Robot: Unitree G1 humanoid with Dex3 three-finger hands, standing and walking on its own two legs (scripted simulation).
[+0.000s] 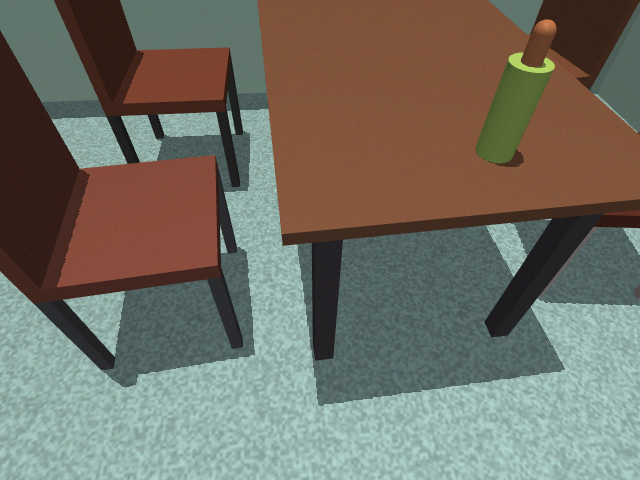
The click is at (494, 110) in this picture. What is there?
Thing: necked bottle
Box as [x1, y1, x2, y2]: [475, 19, 556, 162]
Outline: 551,20 546,19 538,22 532,30 525,50 521,53 512,54 508,58 475,148 476,152 486,160 493,162 505,162 512,157 550,76 554,65 549,59 545,57 545,55 556,30 555,24
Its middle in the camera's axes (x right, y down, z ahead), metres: +0.37 -0.28 +0.74
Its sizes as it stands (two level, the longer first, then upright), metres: 0.078 0.078 0.261
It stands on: a support 0.74 m high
